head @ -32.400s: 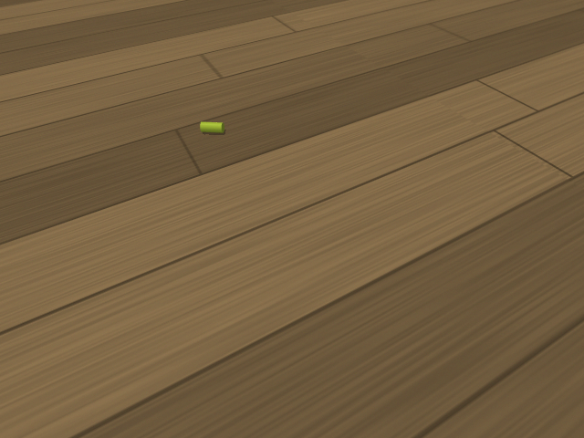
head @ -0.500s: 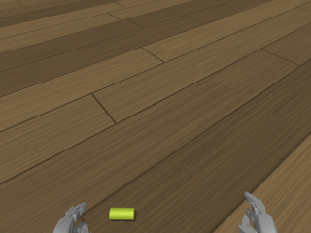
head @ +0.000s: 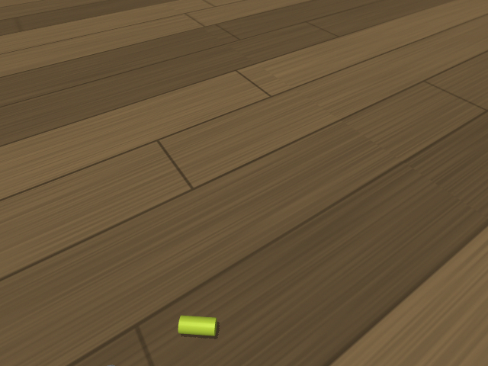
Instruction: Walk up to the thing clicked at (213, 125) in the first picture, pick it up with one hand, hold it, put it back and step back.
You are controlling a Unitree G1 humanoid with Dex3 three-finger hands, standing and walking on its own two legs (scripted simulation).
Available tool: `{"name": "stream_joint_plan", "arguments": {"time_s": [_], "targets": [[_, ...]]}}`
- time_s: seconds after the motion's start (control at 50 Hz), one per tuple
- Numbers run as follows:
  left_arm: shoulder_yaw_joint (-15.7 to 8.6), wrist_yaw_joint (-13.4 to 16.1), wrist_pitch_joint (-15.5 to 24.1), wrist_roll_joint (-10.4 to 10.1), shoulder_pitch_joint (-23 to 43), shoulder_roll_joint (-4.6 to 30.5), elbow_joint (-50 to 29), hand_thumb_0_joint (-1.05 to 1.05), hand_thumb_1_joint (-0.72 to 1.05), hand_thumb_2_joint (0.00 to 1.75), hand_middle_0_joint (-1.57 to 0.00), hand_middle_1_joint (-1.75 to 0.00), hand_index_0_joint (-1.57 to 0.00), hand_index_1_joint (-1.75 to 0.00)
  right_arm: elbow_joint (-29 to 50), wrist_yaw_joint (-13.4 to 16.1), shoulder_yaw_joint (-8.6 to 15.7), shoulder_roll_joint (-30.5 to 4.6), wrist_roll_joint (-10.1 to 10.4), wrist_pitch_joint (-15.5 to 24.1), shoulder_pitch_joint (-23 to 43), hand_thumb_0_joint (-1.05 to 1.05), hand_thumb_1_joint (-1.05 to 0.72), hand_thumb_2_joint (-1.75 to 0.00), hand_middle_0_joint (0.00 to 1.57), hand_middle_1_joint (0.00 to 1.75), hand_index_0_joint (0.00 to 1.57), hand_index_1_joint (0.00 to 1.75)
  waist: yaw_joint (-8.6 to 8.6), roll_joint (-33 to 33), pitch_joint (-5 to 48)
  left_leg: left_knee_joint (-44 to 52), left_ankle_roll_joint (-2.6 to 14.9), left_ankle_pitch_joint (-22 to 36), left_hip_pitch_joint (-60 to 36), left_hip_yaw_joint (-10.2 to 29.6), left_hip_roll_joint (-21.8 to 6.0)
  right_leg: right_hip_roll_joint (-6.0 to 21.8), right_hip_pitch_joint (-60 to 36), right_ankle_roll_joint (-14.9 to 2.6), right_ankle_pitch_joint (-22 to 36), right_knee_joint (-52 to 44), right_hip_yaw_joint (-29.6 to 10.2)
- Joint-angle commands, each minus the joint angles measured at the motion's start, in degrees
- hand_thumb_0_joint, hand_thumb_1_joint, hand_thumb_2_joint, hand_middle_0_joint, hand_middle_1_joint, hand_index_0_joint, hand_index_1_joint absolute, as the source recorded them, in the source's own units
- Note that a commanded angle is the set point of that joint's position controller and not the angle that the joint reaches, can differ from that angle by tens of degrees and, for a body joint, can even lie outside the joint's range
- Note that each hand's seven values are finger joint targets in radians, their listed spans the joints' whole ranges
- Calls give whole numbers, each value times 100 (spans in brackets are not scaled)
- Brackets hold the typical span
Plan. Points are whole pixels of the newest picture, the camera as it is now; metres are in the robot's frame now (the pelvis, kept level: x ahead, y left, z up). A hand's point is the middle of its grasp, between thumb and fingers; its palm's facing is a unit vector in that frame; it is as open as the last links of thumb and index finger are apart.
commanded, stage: stand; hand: left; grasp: from above
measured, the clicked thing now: (197, 325) +0.41 +0.21 -0.72
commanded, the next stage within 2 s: none
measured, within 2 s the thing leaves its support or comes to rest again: neither
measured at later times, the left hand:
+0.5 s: hand out of the picture +0.04 +0.24 -0.14, palm faces +0.04 -0.94 -0.33, open 7.3 cm
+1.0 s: hand out of the picture +0.07 +0.23 -0.13, palm faces +0.02 -0.94 -0.33, open 7.3 cm
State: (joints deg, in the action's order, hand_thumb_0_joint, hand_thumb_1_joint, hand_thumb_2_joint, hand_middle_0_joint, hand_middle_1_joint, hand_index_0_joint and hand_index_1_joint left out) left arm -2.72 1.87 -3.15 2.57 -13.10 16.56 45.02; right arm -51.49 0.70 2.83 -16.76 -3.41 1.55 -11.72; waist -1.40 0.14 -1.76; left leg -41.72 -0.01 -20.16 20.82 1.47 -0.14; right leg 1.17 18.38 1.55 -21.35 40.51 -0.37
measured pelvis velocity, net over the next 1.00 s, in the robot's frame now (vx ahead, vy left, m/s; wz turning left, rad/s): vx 0.01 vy -0.01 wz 0.00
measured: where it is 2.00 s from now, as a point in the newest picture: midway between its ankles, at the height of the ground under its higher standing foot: outside the picture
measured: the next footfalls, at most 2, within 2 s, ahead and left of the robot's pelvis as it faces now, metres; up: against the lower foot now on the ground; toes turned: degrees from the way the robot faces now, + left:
none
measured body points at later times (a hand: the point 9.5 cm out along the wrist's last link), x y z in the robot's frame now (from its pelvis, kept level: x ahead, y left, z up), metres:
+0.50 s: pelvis +0.00 +0.00 +0.03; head +0.00 +0.00 +0.48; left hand +0.04 +0.29 -0.11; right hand +0.08 -0.27 -0.11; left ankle +0.02 +0.12 -0.72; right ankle +0.00 -0.14 -0.72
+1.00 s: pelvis +0.01 -0.01 +0.03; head +0.01 -0.01 +0.48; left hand +0.07 +0.28 -0.11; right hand +0.07 -0.30 -0.11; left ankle +0.02 +0.12 -0.72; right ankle +0.00 -0.14 -0.72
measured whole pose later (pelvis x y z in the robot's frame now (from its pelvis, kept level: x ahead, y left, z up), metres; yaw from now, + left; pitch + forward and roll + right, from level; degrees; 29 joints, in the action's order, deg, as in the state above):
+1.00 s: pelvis +0.01 -0.01 +0.03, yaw +0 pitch -4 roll +0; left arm -1.8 1.0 -0.1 1.2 -6.7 17.1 66.5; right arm -65.2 0.8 1.0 -18.4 -1.4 0.4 -7.4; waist -0.5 -0.8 -3.8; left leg -20.5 -0.7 -10.1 6.7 1.4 -0.6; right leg 0.9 4.2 1.3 -10.9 18.8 -0.2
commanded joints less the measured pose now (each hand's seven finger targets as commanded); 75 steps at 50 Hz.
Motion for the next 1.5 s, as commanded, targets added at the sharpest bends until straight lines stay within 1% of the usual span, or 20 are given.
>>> {"name": "stream_joint_plan", "arguments": {"time_s": [0.0, 0.1, 0.14, 0.18, 0.22, 0.26, 0.32, 0.36, 0.46, 0.52, 0.6, 0.74, 0.78, 1.0, 1.06, 1.18, 1.22, 1.26, 1.38, 1.48], "targets": [[-244, 50, 359, -13, 251, 827, 110, 0, 90, 90, -20, -30, -20, -30, 247, 98, 196, -882, 85, 107, 418, 0, -90, -90, 20, 30, 20, 30, -5, -132, 279, 1379, 276, 763, -451, 626, -355, 311, -437, -319, 956, -1221, -366], [-224, 72, 407, -73, 329, 906, 756, 0, 90, 90, -20, -30, -20, -30, -192, 141, 163, -918, 134, 25, 237, 0, -90, -90, 20, 30, 20, 30, 107, -74, 229, 1707, 224, 1055, -889, 541, -368, 427, -827, -264, 1274, -1715, -433], [-212, 75, 388, -82, 257, 921, 972, 0, 90, 90, -20, -30, -20, -30, -310, 150, 161, -967, 143, 16, 299, 0, -90, -90, 20, 30, 20, 30, 57, -165, 170, 1895, 220, 1065, -997, 576, -416, 402, -910, -240, 1305, -1811, -354], [-200, 82, 384, -91, 372, 931, 1130, 0, 90, 90, -20, -30, -20, -30, -423, 160, 138, -962, 165, 11, 249, 0, -90, -90, 20, 30, 20, 30, 92, -97, 111, 2019, 204, 1359, -1030, 566, -440, 417, -1056, -220, 1431, -1867, -349], [-169, 83, 376, -100, 272, 921, 1315, 0, 90, 90, -20, -30, -20, -30, -531, 165, 128, -975, 179, 8, 294, 0, -90, -90, 20, 30, 20, 30, 46, -115, 101, 2092, 186, 1443, -1173, 570, -468, 432, -1114, -211, 1442, -1946, -331], [-149, 75, 372, -87, 319, 922, 1430, 0, 90, 90, -20, -30, -20, -30, -616, 165, 114, -1000, 189, 3, 321, 0, -90, -90, 20, 30, 20, 30, 56, -117, 26, 2178, 174, 1409, -1199, 559, -467, 436, -1137, -196, 1445, -2043, -329], [-134, 67, 348, -73, 353, 940, 1582, 0, 90, 90, -20, -30, -20, -30, -706, 164, 106, -1007, 194, -7, 408, 0, -90, -90, 20, 30, 20, 30, 49, -96, -132, 2375, 130, 1029, -1172, 608, -479, 411, -1074, -188, 1197, -2123, -300], [-137, 58, 344, -81, 414, 991, 1626, 0, 90, 90, -20, -30, -20, -30, -773, 163, 111, -1072, 189, -19, 399, 0, -90, -90, 20, 30, 20, 30, 57, -144, -159, 2512, 158, 809, -1070, 652, -509, 423, -1125, -194, 1179, -2167, -294], [-117, 45, 372, -71, 468, 1006, 1773, 0, 90, 90, -20, -30, -20, -30, -856, 129, 89, -1056, 204, -29, 503, 0, -90, -90, 20, 30, 20, 30, 66, -44, -153, 2545, 141, 789, -1115, 633, -501, 455, -1136, -182, 1070, -2294, -308], [-109, 39, 400, -83, 542, 1043, 1788, 0, 90, 90, -20, -30, -20, -30, -884, 111, 77, -1081, 215, -21, 520, 0, -90, -90, 20, 30, 20, 30, 80, 25, -85, 2480, 144, 1053, -1227, 574, -500, 508, -1168, -187, 1191, -2387, -361], [-122, 38, 403, -85, 648, 1145, 1816, 0, 90, 90, -20, -30, -20, -30, -921, 92, 51, -1088, 216, -40, 556, 0, -90, -90, 20, 30, 20, 30, 102, 67, -156, 2515, 132, 961, -1169, 573, -497, 507, -1136, -181, 1070, -2449, -355], [-121, 17, 435, -107, 735, 1220, 1827, 0, 90, 90, -20, -30, -20, -30, -969, 93, 29, -1169, 225, -21, 625, 0, -90, -90, 20, 30, 20, 30, 113, 28, 42, 2454, 128, 1462, -1381, 522, -556, 550, -1214, -199, 1458, -2470, -385], [-116, 13, 429, -125, 777, 1211, 1832, 0, 90, 90, -20, -30, -20, -30, -1012, 99, 15, -1200, 218, -26, 598, 0, -90, -90, 20, 30, 20, 30, 118, -60, 69, 2464, 140, 1385, -1335, 504, -572, 571, -1308, -199, 1509, -2484, -410], [-109, -22, 427, -139, 834, 1260, 1867, 0, 90, 90, -20, -30, -20, -30, -1051, 89, -30, -1236, 239, 0, 680, 0, -90, -90, 20, 30, 20, 30, 96, 5, 111, 2505, 121, 1711, -1423, 482, -618, 553, -1361, -215, 1683, -2460, -377], [-104, -34, 418, -139, 840, 1244, 1873, 0, 90, 90, -20, -30, -20, -30, -1063, 91, -18, -1300, 241, -8, 692, 0, -90, -90, 20, 30, 20, 30, 111, -17, 65, 2523, 114, 1404, -1402, 470, -613, 541, -1262, -213, 1454, -2516, -399], [-114, -51, 430, -154, 905, 1306, 1847, 0, 90, 90, -20, -30, -20, -30, -1089, 76, -34, -1287, 238, -7, 653, 0, -90, -90, 20, 30, 20, 30, 143, -60, 64, 2570, 109, 1304, -1301, 456, -607, 557, -1309, -228, 1496, -2534, -428], [-100, -64, 428, -150, 848, 1267, 1864, 0, 90, 90, -20, -30, -20, -30, -1068, 66, -26, -1314, 247, -1, 748, 0, -90, -90, 20, 30, 20, 30, 109, -63, 19, 2597, 109, 1178, -1313, 492, -617, 533, -1228, -226, 1333, -2523, -406], [-106, -57, 443, -151, 911, 1309, 1821, 0, 90, 90, -20, -30, -20, -30, -1052, 61, -26, -1311, 238, 6, 745, 0, -90, -90, 20, 30, 20, 30, 122, 7, 165, 2550, 134, 1502, -1410, 490, -664, 574, -1290, -239, 1525, -2505, -421], [-94, -60, 452, -170, 902, 1327, 1806, 0, 90, 90, -20, -30, -20, -30, -1072, 65, -33, -1337, 242, 16, 721, 0, -90, -90, 20, 30, 20, 30, 135, -10, 245, 2488, 124, 1840, -1505, 447, -674, 582, -1344, -230, 1776, -2470, -418], [-83, -60, 455, -167, 904, 1324, 1818, 0, 90, 90, -20, -30, -20, -30, -1078, 56, -35, -1360, 251, 0, 753, 0, -90, -90, 20, 30, 20, 30, 146, -40, 187, 2489, 119, 1691, -1441, 433, -654, 585, -1340, -216, 1758, -2540, -423]]}}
